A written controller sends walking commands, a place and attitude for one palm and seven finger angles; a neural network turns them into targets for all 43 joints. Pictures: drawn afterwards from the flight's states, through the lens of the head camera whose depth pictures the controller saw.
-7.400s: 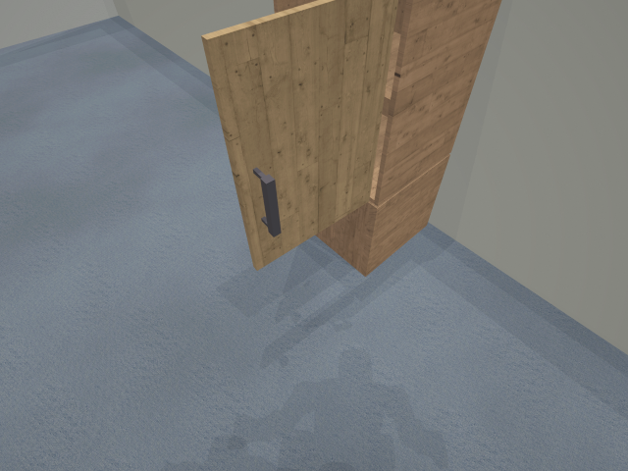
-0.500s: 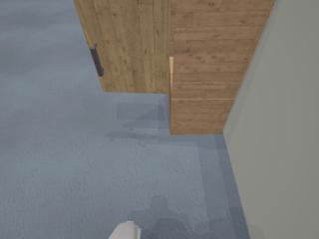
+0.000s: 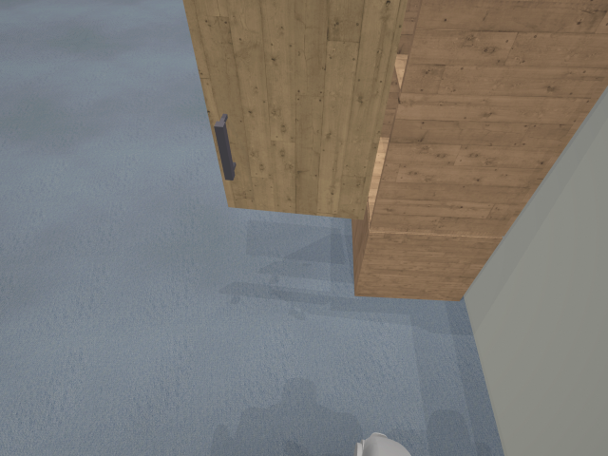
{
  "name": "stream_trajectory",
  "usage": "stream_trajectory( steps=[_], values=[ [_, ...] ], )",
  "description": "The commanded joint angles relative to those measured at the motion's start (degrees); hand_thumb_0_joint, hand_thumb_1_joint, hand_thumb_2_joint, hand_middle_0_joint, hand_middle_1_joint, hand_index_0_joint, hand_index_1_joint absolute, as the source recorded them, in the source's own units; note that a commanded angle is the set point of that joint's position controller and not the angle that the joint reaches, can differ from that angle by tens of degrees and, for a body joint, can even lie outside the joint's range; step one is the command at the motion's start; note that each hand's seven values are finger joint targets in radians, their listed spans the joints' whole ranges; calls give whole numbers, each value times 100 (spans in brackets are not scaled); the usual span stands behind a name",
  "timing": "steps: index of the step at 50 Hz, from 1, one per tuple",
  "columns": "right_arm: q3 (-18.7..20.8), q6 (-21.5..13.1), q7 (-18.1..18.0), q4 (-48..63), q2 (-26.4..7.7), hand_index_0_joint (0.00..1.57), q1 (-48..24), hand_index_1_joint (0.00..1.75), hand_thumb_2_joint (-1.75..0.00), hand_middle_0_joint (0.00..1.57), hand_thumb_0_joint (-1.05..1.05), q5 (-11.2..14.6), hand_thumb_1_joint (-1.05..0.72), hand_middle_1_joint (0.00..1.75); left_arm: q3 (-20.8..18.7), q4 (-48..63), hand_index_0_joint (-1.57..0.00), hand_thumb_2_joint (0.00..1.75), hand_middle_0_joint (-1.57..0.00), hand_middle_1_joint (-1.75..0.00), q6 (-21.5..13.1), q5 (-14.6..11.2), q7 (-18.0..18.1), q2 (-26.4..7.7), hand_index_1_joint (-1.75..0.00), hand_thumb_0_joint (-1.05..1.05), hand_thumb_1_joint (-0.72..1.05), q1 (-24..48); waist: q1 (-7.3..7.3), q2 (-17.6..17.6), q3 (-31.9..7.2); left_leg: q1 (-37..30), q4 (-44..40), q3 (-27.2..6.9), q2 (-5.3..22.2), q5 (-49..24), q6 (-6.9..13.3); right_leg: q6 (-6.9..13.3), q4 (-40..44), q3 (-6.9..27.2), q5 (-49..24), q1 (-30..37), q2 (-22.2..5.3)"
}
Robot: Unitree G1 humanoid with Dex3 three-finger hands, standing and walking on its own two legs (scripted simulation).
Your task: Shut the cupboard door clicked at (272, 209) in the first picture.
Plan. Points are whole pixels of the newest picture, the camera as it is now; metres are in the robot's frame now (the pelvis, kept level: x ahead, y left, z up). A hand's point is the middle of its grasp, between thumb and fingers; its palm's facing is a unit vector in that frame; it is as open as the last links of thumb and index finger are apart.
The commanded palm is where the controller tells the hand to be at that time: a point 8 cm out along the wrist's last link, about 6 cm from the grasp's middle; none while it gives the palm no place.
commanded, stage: take the last steps up to it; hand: left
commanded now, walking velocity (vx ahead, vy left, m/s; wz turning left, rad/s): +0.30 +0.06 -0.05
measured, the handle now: (227, 147) +0.79 +0.25 -0.10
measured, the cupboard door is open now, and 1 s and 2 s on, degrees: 86 86 86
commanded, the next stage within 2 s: come to a stop and stand still in 0.62 s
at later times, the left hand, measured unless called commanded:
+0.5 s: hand (196, 436) +0.17 +0.18 -0.16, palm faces +0.07 -0.98 -0.20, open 7.2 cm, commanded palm none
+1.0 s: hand (204, 308) +0.39 +0.23 -0.18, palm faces +0.00 -0.98 -0.20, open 7.3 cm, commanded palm none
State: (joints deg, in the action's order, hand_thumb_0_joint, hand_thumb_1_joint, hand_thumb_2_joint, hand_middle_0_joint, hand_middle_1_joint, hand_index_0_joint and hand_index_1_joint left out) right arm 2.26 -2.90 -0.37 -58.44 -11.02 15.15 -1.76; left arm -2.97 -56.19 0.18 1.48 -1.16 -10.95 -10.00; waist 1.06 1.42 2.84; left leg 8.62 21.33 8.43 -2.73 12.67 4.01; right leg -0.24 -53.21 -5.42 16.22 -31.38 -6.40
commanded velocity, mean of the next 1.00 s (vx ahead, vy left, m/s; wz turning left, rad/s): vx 0.10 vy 0.01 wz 0.00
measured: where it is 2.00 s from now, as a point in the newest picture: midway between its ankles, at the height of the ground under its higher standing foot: (297, 436)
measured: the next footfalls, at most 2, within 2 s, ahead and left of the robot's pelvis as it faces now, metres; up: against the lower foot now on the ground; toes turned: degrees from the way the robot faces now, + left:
right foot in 0.16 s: +0.17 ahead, -0.11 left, +0.00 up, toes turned -8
left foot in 0.60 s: +0.36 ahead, +0.14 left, +0.00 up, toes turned +5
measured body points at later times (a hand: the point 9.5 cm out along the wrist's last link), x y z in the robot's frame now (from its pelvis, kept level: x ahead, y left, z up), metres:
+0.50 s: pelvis +0.19 +0.00 +0.01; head +0.22 +0.00 +0.46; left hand +0.17 +0.23 -0.15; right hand +0.24 -0.24 -0.15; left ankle +0.28 +0.14 -0.70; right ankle +0.13 -0.10 -0.74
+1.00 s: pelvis +0.31 +0.04 -0.01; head +0.34 +0.05 +0.44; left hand +0.39 +0.28 -0.16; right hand +0.34 -0.19 -0.16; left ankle +0.33 +0.14 -0.74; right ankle +0.31 -0.07 -0.73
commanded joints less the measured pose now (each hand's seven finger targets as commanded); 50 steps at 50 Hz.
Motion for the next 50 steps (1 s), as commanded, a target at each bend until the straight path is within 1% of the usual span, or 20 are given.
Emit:
stream_trajectory(
  steps=[1, 5, 7, 8, 9, 10, 11, 13, 16, 25, 28, 29, 30, 31, 33, 35, 38, 41, 46, 50],
  values=[
    [114, -74, -19, 67, -691, 20, 529, 30, -90, 20, 0, -1, -90, 30, -53, 464, -20, 90, -20, -30, -112, 9, -10, -245, -30, 0, 90, 231, -157, -392, 201, 44, -1320, -1263, 1824, 10, 802, 47, 919, 169, -230, 261, -29],
    [84, -55, -23, -79, -675, 20, 661, 30, -90, 20, 0, -13, -90, 30, -69, 516, -20, 90, -20, -30, -177, 19, -5, -313, -30, 0, 90, 271, -89, -236, 151, -110, -639, -1020, 1700, -730, 619, 113, 1868, -16, -226, 1060, 243],
    [37, -67, -19, -121, -587, 20, 614, 30, -90, 20, 0, 50, -90, 30, -154, 220, -20, 90, -20, -30, -257, 26, 14, -562, -30, 0, 90, -616, 301, 80, -242, 508, 738, -503, 1132, -930, 198, 254, 2599, 155, -644, 2772, 251],
    [29, -83, 12, -14, -445, 20, 646, 30, -90, 20, 0, 116, -90, 30, -268, 13, -20, 90, -20, -30, -338, 53, 53, -1008, -30, 0, 90, -1386, 548, 952, -734, 1686, 2120, -66, 564, -71, -132, 733, 2967, 1737, -638, 4126, -869],
    [29, -81, 30, 139, -452, 20, 637, 30, -90, 20, 0, 116, -90, 30, -353, -118, -20, 90, -20, -30, -336, -17, 82, -1471, -30, 0, 90, -1865, 619, 1644, -962, 2701, 3719, -25, 126, 2289, -344, 1437, 3749, 3339, -897, 4746, -2128],
    [107, -15, 21, 148, -689, 20, 421, 30, -90, 20, 0, 83, -90, 30, -353, -47, -20, 90, -20, -30, -312, -57, 173, -1301, -30, 0, 90, -1653, 546, 770, -544, 2828, 4350, -757, 491, 2086, -310, 1586, 3995, 3261, -206, 4047, -2198],
    [125, -2, 27, 99, -581, 20, 117, 30, -90, 20, 0, 75, -90, 30, -280, 56, -20, 90, -20, -30, -330, -61, 195, -1015, -30, 0, 90, -1212, 417, 585, -134, 2952, 4498, -979, 681, 1490, -308, 1384, 4090, 2848, -207, 3378, -1872],
    [85, 83, 66, 42, -320, 20, 141, 30, -90, 20, 0, 53, -90, 30, -154, 139, -20, 90, -20, -30, -379, -85, 174, -646, -30, 0, 90, -800, 93, 437, 86, 2606, 4218, -941, 868, 735, -447, 1052, 4259, 1731, -889, 2643, -1429],
    [58, 159, 128, -66, -50, 20, 345, 30, -90, 20, 0, 42, -90, 30, -131, 12, -20, 90, -20, -30, -498, -67, 165, -531, -30, 0, 90, -789, -87, 429, -160, 2205, 3420, -670, 868, 305, -605, 914, 4261, 843, -1824, 2522, -1063],
    [73, 82, 240, 330, -24, 20, -632, 30, -90, 20, 0, 57, -90, 30, -150, -478, -20, 90, -20, -30, -477, -5, 157, -774, -30, 0, 90, -1193, 125, 738, 107, 1683, 1447, -365, 639, -71, -566, 792, 3885, 669, -1979, 2585, -1114],
    [99, -6, 168, 93, -278, 20, 72, 30, -90, 20, 0, 24, -90, 30, -155, -485, -20, 90, -20, -30, -408, -29, 156, -739, -30, 0, 90, -1040, -299, 458, -52, 191, 553, -103, 338, -411, -439, 496, 2896, 266, -2081, 2050, -702],
    [179, -47, 108, -83, -639, 20, 721, 30, -90, 20, 0, -2, -90, 30, -96, -450, -20, 90, -20, -30, -387, -39, 145, -597, -30, 0, 90, -1089, -550, -201, -461, -868, 483, -525, 731, -696, -260, 334, 1782, 50, -1645, 1505, -414],
    [307, -56, 31, -168, -1219, 20, 1239, 30, -90, 20, 0, -66, -90, 30, -40, -371, -20, 90, -20, -30, -352, -76, 146, -282, -30, 0, 90, -1341, -627, -1584, -921, -1770, 314, -2216, 2082, -1036, 293, 74, 314, -391, 801, 348, 320],
    [301, 23, -47, -163, -1342, 20, 1538, 30, -90, 20, 0, -25, -90, 30, 9, -202, -20, 90, -20, -30, -346, -71, 180, -256, -30, 0, 90, -1127, -736, -1774, -1134, -1775, -280, -2952, 2662, -1328, 771, 76, -1034, -65, 1990, -31, 532],
    [183, 28, -77, 43, -996, 20, 807, 30, -90, 20, 0, 3, -90, 30, 3, -142, -20, 90, -20, -30, -303, -23, 188, -238, -30, 0, 90, -700, -484, -1020, -445, -442, -597, -2566, 2513, -751, 852, 141, -1858, 337, 1458, -270, 124],
    [45, -10, -107, 219, -674, 20, 205, 30, -90, 20, 0, 28, -90, 30, -15, -201, -20, 90, -20, -30, -208, -4, 127, -234, -30, 0, 90, -794, -181, -1144, 5, 452, -866, -1973, 2202, -299, 653, 97, -1644, 440, 916, -15, -71],
    [-51, -57, -159, 194, -483, 20, 24, 30, -90, 20, 0, 27, -90, 30, 33, -357, -20, 90, -20, -30, -78, -37, 145, -15, -30, 0, 90, -1107, 56, -551, -236, 677, -762, -1167, 1871, -1915, 444, -32, -713, 463, 372, 644, 13],
    [-43, 11, -218, 238, -503, 20, -156, 30, -90, 20, 0, 15, -90, 30, 53, -320, -20, 90, -20, -30, 51, -71, 212, -24, -30, 0, 90, -1051, 72, -405, -477, 704, -449, -975, 1915, -3036, 474, -88, 451, 327, 355, 1348, 187],
    [90, 267, -251, 164, -808, 20, -243, 30, -90, 20, 0, 17, -90, 30, -51, -42, -20, 90, -20, -30, 219, -31, 223, -318, -30, 0, 90, -755, 16, -1000, -183, 791, -219, -1260, 2082, -2309, 521, -23, 1219, 265, 418, 1560, 355],
    [167, 333, -241, 141, -728, 20, -43, 30, -90, 20, 0, 73, -90, 30, -100, 134, -20, 90, -20, -30, 147, 3, 254, -573, -30, 0, 90, -701, 8, -418, -197, 732, 496, -1129, 1595, -2112, 106, 152, 2515, 565, -1494, 2007, 262]
  ],
)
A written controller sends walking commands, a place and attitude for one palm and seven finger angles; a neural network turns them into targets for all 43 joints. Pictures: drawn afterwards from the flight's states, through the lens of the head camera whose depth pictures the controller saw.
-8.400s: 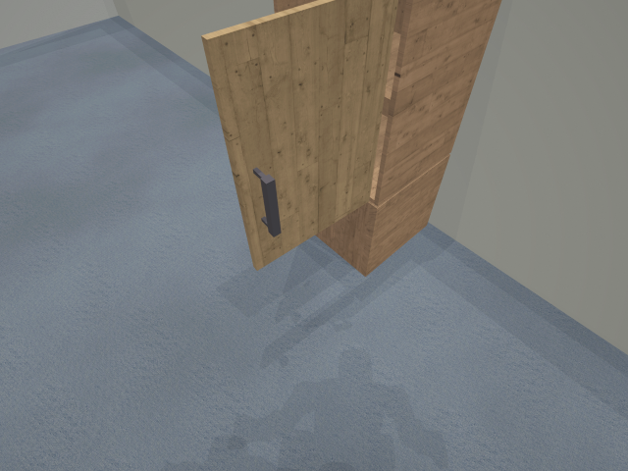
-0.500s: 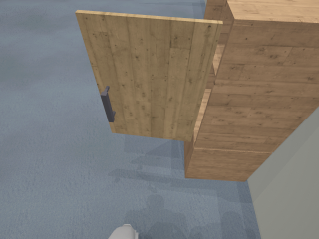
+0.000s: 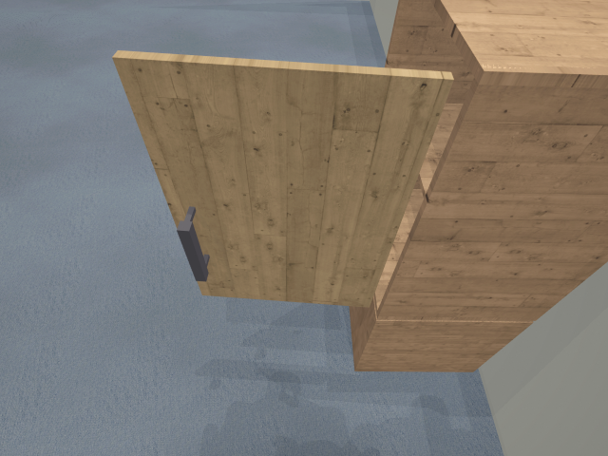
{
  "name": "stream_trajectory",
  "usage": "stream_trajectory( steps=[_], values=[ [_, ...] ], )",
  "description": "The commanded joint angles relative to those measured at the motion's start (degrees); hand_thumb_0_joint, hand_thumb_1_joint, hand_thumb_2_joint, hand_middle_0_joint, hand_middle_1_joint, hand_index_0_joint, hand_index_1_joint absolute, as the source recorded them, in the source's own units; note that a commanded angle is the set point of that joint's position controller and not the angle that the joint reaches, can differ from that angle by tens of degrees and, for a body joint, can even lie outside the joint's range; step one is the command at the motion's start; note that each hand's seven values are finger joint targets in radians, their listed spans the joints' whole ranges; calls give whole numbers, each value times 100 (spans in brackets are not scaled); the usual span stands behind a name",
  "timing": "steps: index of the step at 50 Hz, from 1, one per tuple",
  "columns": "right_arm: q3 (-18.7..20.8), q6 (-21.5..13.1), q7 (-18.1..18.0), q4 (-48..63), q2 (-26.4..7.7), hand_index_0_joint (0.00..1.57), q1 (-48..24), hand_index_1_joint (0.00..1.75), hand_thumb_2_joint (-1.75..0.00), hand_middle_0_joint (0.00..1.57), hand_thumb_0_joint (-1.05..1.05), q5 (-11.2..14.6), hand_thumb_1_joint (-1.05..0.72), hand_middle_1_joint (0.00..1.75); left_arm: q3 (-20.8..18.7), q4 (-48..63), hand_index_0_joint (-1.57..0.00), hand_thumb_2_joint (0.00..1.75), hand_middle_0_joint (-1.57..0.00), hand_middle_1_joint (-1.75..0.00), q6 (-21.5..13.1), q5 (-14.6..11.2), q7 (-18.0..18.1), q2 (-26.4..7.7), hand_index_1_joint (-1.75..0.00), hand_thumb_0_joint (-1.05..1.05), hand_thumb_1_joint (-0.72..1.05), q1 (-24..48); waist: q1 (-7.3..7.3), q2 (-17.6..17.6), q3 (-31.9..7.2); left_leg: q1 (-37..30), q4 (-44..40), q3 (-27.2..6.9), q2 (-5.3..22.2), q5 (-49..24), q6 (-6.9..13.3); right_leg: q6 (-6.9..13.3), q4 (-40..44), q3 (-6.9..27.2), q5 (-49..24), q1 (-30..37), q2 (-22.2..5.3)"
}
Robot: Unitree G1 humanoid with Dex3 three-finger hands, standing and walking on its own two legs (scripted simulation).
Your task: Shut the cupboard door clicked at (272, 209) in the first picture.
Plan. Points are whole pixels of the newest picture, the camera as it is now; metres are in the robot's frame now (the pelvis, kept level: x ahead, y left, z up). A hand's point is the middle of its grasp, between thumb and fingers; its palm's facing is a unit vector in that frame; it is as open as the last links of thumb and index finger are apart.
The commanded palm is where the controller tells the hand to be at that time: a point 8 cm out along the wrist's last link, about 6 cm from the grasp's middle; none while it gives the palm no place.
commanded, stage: come to a stop and stand still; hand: left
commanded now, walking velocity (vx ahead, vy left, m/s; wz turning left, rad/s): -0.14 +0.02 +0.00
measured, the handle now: (196, 245) +0.47 +0.23 -0.09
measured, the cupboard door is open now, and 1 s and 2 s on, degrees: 86 86 86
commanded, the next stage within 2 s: look again from close up in 0.76 s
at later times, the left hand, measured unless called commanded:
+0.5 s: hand out of the picture +0.03 +0.20 -0.17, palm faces +0.00 -0.98 -0.22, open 7.4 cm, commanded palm none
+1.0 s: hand out of the picture +0.03 +0.21 -0.16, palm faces -0.04 -0.97 -0.24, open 7.4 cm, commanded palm none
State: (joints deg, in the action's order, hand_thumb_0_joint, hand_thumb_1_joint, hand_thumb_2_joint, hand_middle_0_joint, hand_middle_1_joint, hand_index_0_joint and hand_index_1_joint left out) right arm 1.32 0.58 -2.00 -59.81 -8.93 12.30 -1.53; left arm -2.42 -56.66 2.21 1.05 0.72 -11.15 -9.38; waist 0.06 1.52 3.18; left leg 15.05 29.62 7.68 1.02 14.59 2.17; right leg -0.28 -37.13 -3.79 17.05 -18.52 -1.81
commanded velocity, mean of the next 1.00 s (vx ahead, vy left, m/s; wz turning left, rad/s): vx -0.02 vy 0.02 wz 0.00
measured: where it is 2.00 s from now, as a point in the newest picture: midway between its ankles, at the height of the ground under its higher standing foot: outside the picture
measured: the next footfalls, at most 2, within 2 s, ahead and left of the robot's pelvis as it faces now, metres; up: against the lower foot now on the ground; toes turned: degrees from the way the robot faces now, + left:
right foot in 0.02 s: +0.04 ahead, -0.11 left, +0.00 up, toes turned -2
left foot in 0.34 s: +0.00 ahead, +0.11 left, +0.00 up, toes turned +0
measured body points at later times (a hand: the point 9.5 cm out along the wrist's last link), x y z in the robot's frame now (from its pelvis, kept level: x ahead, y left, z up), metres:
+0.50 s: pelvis -0.01 +0.02 +0.00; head +0.00 +0.02 +0.45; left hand +0.03 +0.25 -0.16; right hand +0.04 -0.21 -0.15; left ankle -0.04 +0.11 -0.73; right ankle +0.01 -0.11 -0.73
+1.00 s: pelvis +0.00 +0.02 +0.00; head +0.03 +0.00 +0.45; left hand +0.03 +0.26 -0.14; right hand +0.02 -0.22 -0.16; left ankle -0.04 +0.11 -0.73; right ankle +0.01 -0.11 -0.73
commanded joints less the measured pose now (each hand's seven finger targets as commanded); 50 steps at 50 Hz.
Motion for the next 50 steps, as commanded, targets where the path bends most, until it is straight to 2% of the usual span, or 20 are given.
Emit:
stream_trajectory(
  steps=[1, 2, 3, 4, 7, 11, 14, 15, 16, 17, 18, 19, 20, 22, 24, 28, 33, 38, 45, 50],
  values=[
    [272, -12, -55, 294, -837, 20, 331, 30, -90, 20, 0, 87, -90, 30, -174, 229, -20, 90, -20, -30, -101, 68, 78, -731, -30, 0, 90, -765, 66, 60, -464, 204, 65, -693, 809, -1603, 18, 341, 1007, 972, -2874, 901, -708],
    [255, 26, -15, 301, -658, 20, 467, 30, -90, 20, 0, 116, -90, 30, -171, 264, -20, 90, -20, -30, -129, 67, 80, -910, -30, 0, 90, -607, -60, 622, -549, 280, 481, -278, 311, -387, -230, 720, 1131, 1352, -3508, 835, -1348],
    [224, 85, 16, 290, -477, 20, 508, 30, -90, 20, 0, 125, -90, 30, -159, 281, -20, 90, -20, -30, -147, 35, 86, -966, -30, 0, 90, -515, -63, 818, -645, 206, 1085, -230, -28, 938, -343, 1086, 1443, 1512, -3715, 719, -1718],
    [223, 139, 7, 307, -453, 20, 412, 30, -90, 20, 0, 107, -90, 30, -170, 289, -20, 90, -20, -30, -189, 39, 123, -897, -30, 0, 90, -449, -17, 902, -824, 453, 1722, -429, -83, 1550, -339, 1268, 1475, 1543, -4239, 1022, -1706],
    [199, 179, -7, 338, -466, 20, 182, 30, -90, 20, 0, 126, -90, 30, -186, 282, -20, 90, -20, -30, -232, 27, 204, -820, -30, 0, 90, -390, 67, 781, -791, 938, 2496, -764, -85, 1837, -400, 1373, 1304, 1394, -5272, 1500, -1679],
    [144, 132, 20, 292, -375, 20, 194, 30, -90, 20, 0, 144, -90, 30, -235, 240, -20, 90, -20, -30, -232, 24, 215, -930, -30, 0, 90, -395, 119, 569, -858, 717, 1183, -586, -107, 1411, -519, 1203, 1144, 1252, -5183, 1953, -1482],
    [124, 90, 25, 132, -369, 20, 567, 30, -90, 20, 0, 134, -90, 30, -213, 167, -20, 90, -20, -30, -222, -25, 188, -909, -30, 0, 90, -255, -50, 676, -837, -299, -417, -531, -128, 174, -490, 845, 1006, 1174, -3939, 1419, -1268],
    [131, 47, 33, 45, -368, 20, 695, 30, -90, 20, 0, 117, -90, 30, -192, 153, -20, 90, -20, -30, -217, -53, 171, -792, -30, 0, 90, -209, -90, 399, -798, -815, -885, -586, 5, -457, -414, 612, 914, 1023, -2978, 995, -1048],
    [155, 2, 25, 93, -611, 20, 642, 30, -90, 20, 0, 76, -90, 30, -153, 201, -20, 90, -20, -30, -186, -91, 138, -617, -30, 0, 90, -220, -37, -233, -707, -988, -1009, -1130, 517, -1035, -192, 342, 769, 781, -1894, 529, -691],
    [293, -61, 55, 614, -990, 20, 58, 30, -90, 20, 0, 136, -90, 30, -42, 107, -20, 90, -20, -30, -300, -96, 362, -697, -30, 0, 90, -752, 82, -1118, -1065, -657, 256, -610, 701, -1287, -279, 293, 726, 725, -2569, 956, -771],
    [197, -47, 83, 771, -607, 20, 341, 30, -90, 20, 0, 69, -90, 30, -55, 325, -20, 90, -20, -30, -317, -40, 335, -833, -30, 0, 90, -498, -94, -1088, -1159, -147, 136, -623, 364, -232, -236, 486, 802, 1061, -1789, 1031, -920],
    [110, -61, 75, 743, -474, 20, 278, 30, -90, 20, 0, 60, -90, 30, -45, 335, -20, 90, -20, -30, -311, -25, 284, -824, -30, 0, 90, -415, -46, -982, -734, -99, -59, -731, 306, 0, -187, 564, 921, 1192, -1145, 591, -942],
    [71, -88, 102, 761, -444, 20, 353, 30, -90, 20, 0, 25, -90, 30, 4, 335, -20, 90, -20, -30, -277, -9, 257, -744, -30, 0, 90, -309, -98, -1364, -603, -168, -356, -929, 384, -382, -123, 560, 796, 910, -877, 470, -718],
    [56, -138, 91, 877, -684, 20, 336, 30, -90, 20, 0, 32, -90, 30, 71, 337, -20, 90, -20, -30, -199, 27, 195, -547, -30, 0, 90, -389, -8, -1334, 50, 372, -947, -1464, 775, -589, 81, 290, 580, 334, -4, 350, -138],
    [45, -165, 68, 974, -819, 20, 270, 30, -90, 20, 0, 52, -90, 30, 122, 247, -20, 90, -20, -30, -189, 28, 144, -449, -30, 0, 90, -545, 67, -653, 306, 573, -1135, -1524, 772, -121, 167, 231, 681, 301, -60, 459, -92],
    [30, -198, 80, 944, -895, 20, 384, 30, -90, 20, 0, 36, -90, 30, 153, 191, -20, 90, -20, -30, -206, 15, 100, -431, -30, 0, 90, -637, 30, -97, 411, 503, -1431, -1487, 619, 755, 142, 245, 876, 503, -186, 412, -168],
    [-8, -239, 95, 826, -1009, 20, 357, 30, -90, 20, 0, 36, -90, 30, 161, 130, -20, 90, -20, -30, -245, 9, 77, -547, -30, 0, 90, -732, 36, -213, 129, 170, -1537, -1412, 556, 708, 137, 243, 971, 592, -346, 465, -236],
    [-42, -309, 74, 601, -1066, 20, 403, 30, -90, 20, 0, 61, -90, 30, 159, 3, -20, 90, -20, -30, -317, -25, 80, -663, -30, 0, 90, -690, -1, -96, -333, -439, -1205, -1166, 504, -647, 123, 238, 1062, 696, -900, 648, -362],
    [-84, -324, 39, 247, -1001, 20, 412, 30, -90, 20, 0, 68, -90, 30, 176, -208, -20, 90, -20, -30, -336, -45, 102, -733, -30, 0, 90, -622, 3, -203, -331, -729, -1046, -1012, 502, -1566, 86, 243, 1066, 665, -1407, 795, -437],
    [-116, -305, 36, 57, -922, 20, 403, 30, -90, 20, 0, 64, -90, 30, 189, -318, -20, 90, -20, -30, -345, -48, 110, -712, -30, 0, 90, -571, 14, -112, -178, -665, -1080, -972, 486, -1351, 51, 269, 1164, 695, -1552, 862, -487]
  ],
)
